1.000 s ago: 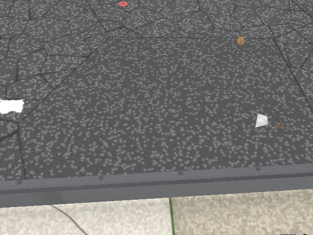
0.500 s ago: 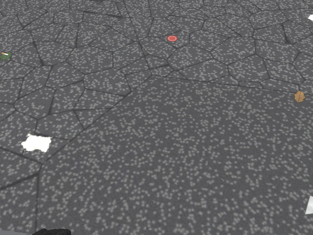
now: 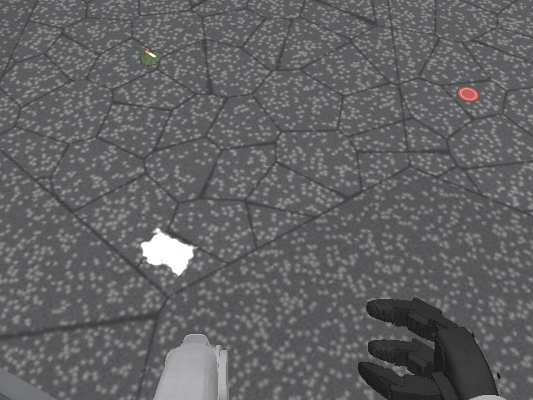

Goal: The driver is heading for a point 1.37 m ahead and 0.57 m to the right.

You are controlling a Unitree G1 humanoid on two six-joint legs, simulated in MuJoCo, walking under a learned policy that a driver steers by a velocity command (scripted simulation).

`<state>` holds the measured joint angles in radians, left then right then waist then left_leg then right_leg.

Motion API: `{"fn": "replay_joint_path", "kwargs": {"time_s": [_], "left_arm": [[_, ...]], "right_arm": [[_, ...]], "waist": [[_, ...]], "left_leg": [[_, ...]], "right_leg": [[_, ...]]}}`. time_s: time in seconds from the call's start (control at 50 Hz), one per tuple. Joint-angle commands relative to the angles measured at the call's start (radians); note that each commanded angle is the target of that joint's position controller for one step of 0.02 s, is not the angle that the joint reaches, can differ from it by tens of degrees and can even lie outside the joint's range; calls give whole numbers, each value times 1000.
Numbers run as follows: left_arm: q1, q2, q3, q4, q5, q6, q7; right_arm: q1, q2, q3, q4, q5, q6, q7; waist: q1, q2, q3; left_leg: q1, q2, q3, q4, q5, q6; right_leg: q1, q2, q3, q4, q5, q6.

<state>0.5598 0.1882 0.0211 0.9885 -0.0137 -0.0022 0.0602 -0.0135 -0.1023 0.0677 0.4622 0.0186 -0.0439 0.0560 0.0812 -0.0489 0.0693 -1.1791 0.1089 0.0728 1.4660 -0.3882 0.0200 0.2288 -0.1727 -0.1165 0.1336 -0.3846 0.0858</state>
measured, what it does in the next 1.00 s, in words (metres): climbs, turning right: left foot 0.14 m higher, then right foot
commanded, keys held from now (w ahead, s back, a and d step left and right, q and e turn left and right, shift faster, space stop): w+e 1.00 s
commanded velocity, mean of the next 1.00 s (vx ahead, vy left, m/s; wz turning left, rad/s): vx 0.50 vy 0.00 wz -0.47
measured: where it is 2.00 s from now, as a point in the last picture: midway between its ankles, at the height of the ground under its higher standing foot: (448, 159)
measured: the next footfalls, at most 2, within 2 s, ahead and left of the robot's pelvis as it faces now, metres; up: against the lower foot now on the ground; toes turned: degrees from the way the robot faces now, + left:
left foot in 0.04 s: +0.26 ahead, +0.16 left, +0.14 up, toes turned +5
right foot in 0.68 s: +0.50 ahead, -0.11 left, +0.14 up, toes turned -26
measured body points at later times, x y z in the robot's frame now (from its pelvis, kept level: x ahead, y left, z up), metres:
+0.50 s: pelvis +0.28 +0.06 +0.16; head +0.28 +0.07 +0.61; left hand +0.53 +0.24 +0.07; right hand +0.22 -0.18 +0.02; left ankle +0.22 +0.16 -0.58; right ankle +0.42 -0.10 -0.50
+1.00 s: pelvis +0.55 -0.05 +0.16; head +0.57 -0.08 +0.61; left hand +0.74 +0.16 +0.06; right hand +0.64 -0.37 +0.09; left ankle +0.81 +0.03 -0.52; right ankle +0.47 -0.09 -0.58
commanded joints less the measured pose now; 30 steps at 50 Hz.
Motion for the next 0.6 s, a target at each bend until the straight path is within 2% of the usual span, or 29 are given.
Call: {"fn": "replay_joint_path", "kwargs": {"time_s": [0.02, 0.04, 0.06, 0.08, 0.1, 0.12, 0.14, 0.16, 0.18, 0.2, 0.22, 0.24, 0.26, 0.28, 0.3, 0.32, 0.34, 0.36, 0.38, 0.42, 0.46, 0.52, 0.56, 0.6], "left_arm": [[-48, 387, 62, -53, 3, -46, -34], [-66, 380, 71, -59, -25, -63, -41], [50, 147, 26, -94, -23, -83, -56], [120, 183, 44, -8, -16, -117, -92], [60, 99, 56, -37, -65, -108, -96], [-85, 62, 43, -91, -59, -83, -81], [-186, 42, 39, -141, -40, -63, -64], [-228, 55, 37, -172, -34, -48, -61], [-236, 64, 39, -192, -36, -36, -65], [-237, 69, 39, -212, -36, -30, -69], [-228, 50, 33, -224, -31, -23, -69], [-236, 39, 23, -244, -21, -18, -70], [-258, 26, 18, -253, -19, -13, -71], [-268, 53, 20, -262, -17, -1, -66], [-290, 98, 37, -260, -12, 2, -65], [-314, 115, 42, -270, -5, 4, -68], [-326, 127, 48, -276, -3, 4, -72], [-346, 129, 50, -288, 2, 5, -77], [-366, 126, 50, -297, 2, 7, -82], [-436, 101, 42, -319, -5, 4, -97], [-511, 92, 40, -343, -16, -1, -112], [-584, 86, 39, -372, -19, -6, -131], [-591, 90, 42, -385, -15, -8, -136], [-556, 116, 57, -397, -14, -4, -130]], "right_arm": [[313, -229, -122, -33, 28, -21, -15], [470, -361, -168, 24, 2, -2, -32], [496, -505, -192, 108, -45, -2, -47], [533, -409, -152, 108, -76, 1, -50], [451, -346, -141, 127, -63, -12, -28], [388, -300, -135, 166, -19, -22, -9], [312, -221, -123, 218, -11, -31, -5], [258, -147, -101, 251, -36, -40, -1], [232, -92, -89, 282, -50, -49, 0], [244, -69, -84, 316, -53, -62, -4], [263, -54, -82, 344, -50, -69, -10], [292, -67, -86, 375, -38, -70, -16], [295, -61, -88, 392, -37, -68, -28], [291, -103, -100, 393, -34, -65, -38], [269, -110, -102, 388, -39, -66, -49], [259, -133, -105, 388, -51, -70, -61], [265, -144, -107, 394, -52, -71, -71], [270, -183, -117, 397, -49, -73, -84], [289, -207, -123, 398, -48, -74, -95], [322, -250, -135, 400, -45, -71, -109], [362, -273, -144, 397, -43, -61, -107], [377, -297, -160, 390, -30, -38, -95], [359, -314, -168, 381, -18, -24, -82], [351, -350, -180, 383, -2, -10, -73]], "waist": [[-357, -257, -330], [-424, -211, -407], [-241, 403, -560], [-231, 394, -723], [-191, 293, -618], [-176, 181, -389], [-145, 149, -208], [-106, 169, -130], [-77, 168, -88], [-63, 148, -70], [-48, 131, -58], [-42, 132, -44], [-38, 121, -34], [-33, 124, -7], [-40, 110, -10], [-34, 126, -5], [-33, 110, -3], [-34, 115, -8], [-44, 94, -14], [-82, 80, -13], [-128, 87, 13], [-167, 81, 56], [-163, 91, 52], [-132, 136, 10]], "left_leg": [[1119, -175, 88, -280, 102, 85], [1262, -127, -127, -476, 184, 104], [1385, 228, -793, -831, 197, 215], [1381, 266, -945, -979, 379, 210], [1238, 330, -944, -1073, 109, 216], [1060, 281, -828, -1104, -137, 182], [899, 253, -676, -1069, -274, 143], [763, 243, -554, -1036, -225, 132], [705, 232, -453, -1041, -180, 118], [708, 225, -387, -1086, -127, 113], [722, 224, -321, -1111, -56, 99], [776, 206, -233, -1153, 14, 83], [786, 192, -156, -1176, 100, 67], [812, 173, -73, -1232, 131, 76], [857, 156, -11, -1271, 238, 69], [860, 141, 41, -1294, 300, 72], [891, 111, 91, -1307, 337, 66], [908, 111, 112, -1324, 339, 70], [942, 115, 130, -1339, 333, 75], [1022, 138, 153, -1353, 342, 84], [1128, 179, 158, -1358, 345, 99], [1291, 222, 175, -1332, 410, 114], [1324, 212, 218, -1275, 644, 111], [1364, 206, 234, -1162, 1027, 106]], "right_leg": [[-415, -91, 54, 213, 1658, -218], [-423, -63, 151, 491, 1497, -139], [-619, 162, 214, 945, 270, -69], [-558, 225, 391, 1307, 63, -58], [-703, 251, 393, 1513, 69, -46], [-776, 202, 290, 1561, 101, -66], [-857, 148, 250, 1563, 143, -108], [-845, 110, 252, 1624, 182, -151], [-836, 98, 248, 1644, 203, -183], [-859, 94, 252, 1628, 216, -209], [-889, 102, 264, 1610, 265, -228], [-944, 104, 261, 1551, 275, -240], [-953, 107, 279, 1482, 298, -235], [-978, 105, 250, 1359, 259, -210], [-977, 106, 236, 1285, 304, -201], [-969, 111, 218, 1226, 339, -182], [-976, 118, 195, 1160, 375, -171], [-974, 113, 171, 1085, 417, -154], [-977, 109, 144, 1027, 446, -147], [-977, 89, 95, 887, 470, -148], [-1002, 72, 75, 763, 452, -152], [-1058, 57, 49, 627, 382, -166], [-980, 83, -11, 558, 317, -182], [-873, 144, -67, 536, 231, -205]]}}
